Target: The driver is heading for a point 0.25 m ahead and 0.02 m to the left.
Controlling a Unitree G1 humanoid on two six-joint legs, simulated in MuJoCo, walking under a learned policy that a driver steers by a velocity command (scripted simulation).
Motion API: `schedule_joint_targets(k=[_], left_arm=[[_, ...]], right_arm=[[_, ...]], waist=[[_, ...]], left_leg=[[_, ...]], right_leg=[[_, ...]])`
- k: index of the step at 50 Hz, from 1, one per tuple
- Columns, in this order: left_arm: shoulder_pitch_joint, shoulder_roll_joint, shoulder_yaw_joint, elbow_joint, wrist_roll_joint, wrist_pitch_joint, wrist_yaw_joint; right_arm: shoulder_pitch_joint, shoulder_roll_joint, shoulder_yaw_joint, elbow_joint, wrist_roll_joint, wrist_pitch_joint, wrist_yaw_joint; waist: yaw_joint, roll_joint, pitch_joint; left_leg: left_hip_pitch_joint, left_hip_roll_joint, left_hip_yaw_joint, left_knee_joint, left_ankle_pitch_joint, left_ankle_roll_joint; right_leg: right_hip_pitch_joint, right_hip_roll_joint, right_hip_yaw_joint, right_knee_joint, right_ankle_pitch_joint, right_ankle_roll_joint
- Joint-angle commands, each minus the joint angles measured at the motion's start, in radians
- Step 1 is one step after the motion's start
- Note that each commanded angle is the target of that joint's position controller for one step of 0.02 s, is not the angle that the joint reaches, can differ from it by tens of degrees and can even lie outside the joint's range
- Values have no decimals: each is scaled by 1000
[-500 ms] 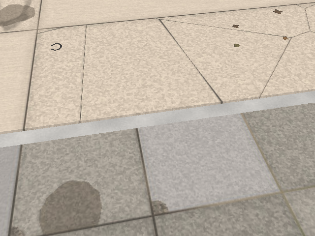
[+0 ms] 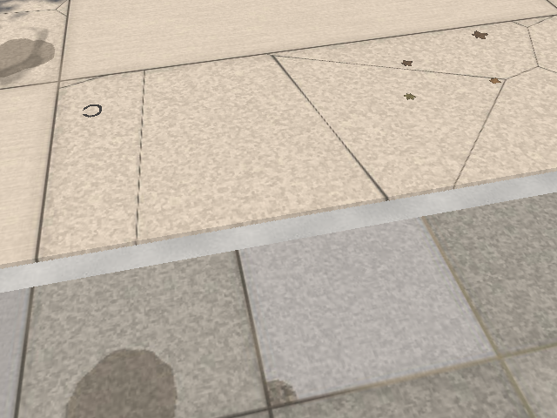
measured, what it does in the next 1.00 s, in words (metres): steps on the spot: left foot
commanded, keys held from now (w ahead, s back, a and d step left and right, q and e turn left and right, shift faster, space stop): no key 1.00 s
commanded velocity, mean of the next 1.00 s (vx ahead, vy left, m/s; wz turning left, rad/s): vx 0.06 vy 0.00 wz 0.00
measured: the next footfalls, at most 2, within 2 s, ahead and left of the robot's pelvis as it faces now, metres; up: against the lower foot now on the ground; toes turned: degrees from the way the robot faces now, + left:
left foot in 0.40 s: +0.16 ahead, +0.09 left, +0.00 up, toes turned +1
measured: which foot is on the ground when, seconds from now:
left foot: down 0.00-0.08, up 0.10-0.38, down 0.40-1.00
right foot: down 0.00-1.00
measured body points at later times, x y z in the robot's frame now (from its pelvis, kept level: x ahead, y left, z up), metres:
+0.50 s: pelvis +0.09 -0.04 +0.00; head +0.11 -0.03 +0.45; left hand +0.10 +0.21 -0.16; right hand +0.18 -0.29 -0.14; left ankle +0.12 +0.09 -0.74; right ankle +0.02 -0.13 -0.74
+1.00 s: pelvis +0.09 -0.02 +0.00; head +0.11 -0.02 +0.45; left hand +0.08 +0.22 -0.16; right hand +0.16 -0.27 -0.15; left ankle +0.12 +0.09 -0.74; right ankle +0.02 -0.13 -0.74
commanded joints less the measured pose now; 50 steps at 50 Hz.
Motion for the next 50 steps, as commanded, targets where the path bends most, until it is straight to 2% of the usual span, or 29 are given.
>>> schedule_joint_targets(k=[1, 2, 3, 4, 5, 6, 7, 8, 9, 10, 11, 12, 14, 16, 18, 19, 20, 21, 22, 23, 24, 27, 32, 40, 50], left_arm=[[-44, 69, 18, -62, -9, -47, -13], [14, 58, 22, -31, -1, -48, -14], [74, 62, 31, -2, 7, -40, -14], [138, 82, 39, 12, 11, -31, -12], [208, 155, 53, 10, 13, -20, -2], [272, 228, 59, 18, 28, -23, -13], [204, 170, 41, 0, 34, -36, -16], [134, 150, 36, -27, 29, -44, -17], [70, 147, 31, -51, 29, -47, -20], [22, 117, 21, -66, 27, -46, -20], [12, 80, 9, -65, 30, -41, -15], [27, 70, 3, -56, 37, -36, -11], [45, 102, 5, -47, 41, -25, 1], [48, 144, 16, -45, 33, -14, 6], [22, 144, 19, -47, 14, -3, 6], [29, 139, 21, -39, 3, -1, 2], [60, 135, 26, -31, 6, -4, -4], [93, 121, 28, -31, 24, -8, -10], [151, 74, 22, -17, 28, -4, -9], [127, 73, 21, -13, 26, 2, -6], [97, 75, 22, -20, 21, 8, -3], [95, 78, 23, -22, 27, 27, 7], [80, 84, 26, -23, 24, 38, 12], [80, 73, 26, -14, 24, 45, 15], [97, 54, 21, -1, 26, 37, 18]], right_arm=[[-63, -163, -33, -72, 16, -16, 1], [-74, -164, -33, -75, 19, -6, 2], [-51, -159, -31, -71, 16, 3, 2], [-46, -128, -21, -72, 9, 4, 2], [-32, -58, 0, -84, -19, 0, 3], [-14, -23, 5, -96, -12, -2, -6], [-6, -72, -7, -90, 1, -3, -9], [-24, -91, -13, -88, 7, -5, -4], [-24, -88, -17, -74, 2, -4, -2], [-40, -90, -22, -74, -6, -2, -4], [-53, -79, -23, -71, -8, -1, -2], [-62, -58, -19, -70, -5, 1, 0], [-105, -34, -9, -80, -1, 6, -1], [-139, -43, -6, -90, 3, 17, -6], [-128, -52, -8, -81, 1, 31, -9], [-122, -62, -10, -76, -9, 36, -11], [-109, -98, -18, -70, -21, 41, -15], [-114, -142, -27, -73, -19, 44, -19], [-145, -148, -32, -68, -6, 46, -16], [-163, -107, -29, -70, 0, 45, -11], [-170, -87, -28, -66, -4, 41, -9], [-177, -86, -33, -52, -7, 25, -4], [-199, -84, -37, -33, -6, 24, -3], [-214, -78, -41, -8, -8, 32, -6], [-213, -66, -40, 15, -11, 41, -12]], waist=[[40, 82, 162], [64, 66, 131], [74, 53, 102], [89, 0, 62], [90, -219, 2], [101, -357, -18], [60, -208, 28], [42, -143, 60], [17, -109, 53], [2, -96, 60], [-5, -111, 53], [-4, -132, 42], [5, -132, 15], [14, -124, -1], [-5, -116, 3], [-16, -96, 18], [-9, -57, 13], [25, 16, 8], [59, 79, 3], [35, 45, 26], [26, 22, 33], [27, 4, -1], [26, -8, -10], [25, -21, 21], [19, -22, 65]], left_leg=[[-96, 244, -283, -276, -204, 137], [-141, 181, -188, -206, -94, 114], [-169, 138, -138, -124, 15, 97], [-201, 93, -83, -1, 95, 60], [-305, -3, 22, 272, -58, -15], [-418, -57, 21, 459, -309, -45], [-440, 1, -60, 626, -311, -49], [-462, 25, -76, 682, -251, -43], [-439, 54, -66, 666, -190, -41], [-417, 80, -67, 600, -123, -42], [-365, 86, -52, 526, -72, -48], [-320, 77, -30, 449, -36, -56], [-236, 56, 1, 305, -15, -66], [-176, 39, 20, 203, 0, -70], [-86, 38, 26, 74, 126, -56], [-26, 43, 16, -22, 255, -39], [40, 73, -25, -33, 407, -22], [98, 110, -53, 4, 555, 1], [109, 104, -50, 55, 546, 37], [81, 88, -47, 58, 513, 36], [68, 82, -48, 54, 521, 27], [67, 74, -43, 59, 571, 24], [54, 71, -40, 53, 568, 28], [33, 60, -34, 27, 472, 22], [22, 51, -33, -7, 343, 12]], right_leg=[[-63, -46, 0, -166, 35, -27], [82, 7, -57, -292, 191, -13], [187, 47, -77, -340, 275, 12], [273, 3, -9, -372, 309, 13], [375, -184, 235, -440, 487, -32], [377, -371, 516, -517, 562, -181], [321, -385, 530, -507, 572, -220], [283, -355, 428, -490, 640, -200], [256, -306, 328, -486, 713, -168], [240, -271, 253, -480, 811, -140], [218, -219, 172, -474, 884, -115], [213, -186, 121, -461, 949, -102], [212, -160, 76, -434, 1031, -104], [209, -176, 93, -420, 1036, -123], [175, -179, 103, -416, 944, -122], [145, -162, 102, -418, 842, -98], [124, -130, 100, -423, 691, -67], [86, -68, 64, -416, 517, -35], [69, -28, 39, -440, 442, -6], [81, -14, 21, -428, 433, 8], [84, -11, 13, -411, 461, 14], [130, -18, 11, -385, 545, 18], [167, -27, 13, -375, 549, 19], [157, -31, 10, -392, 455, 22], [101, -33, 10, -426, 305, 23]])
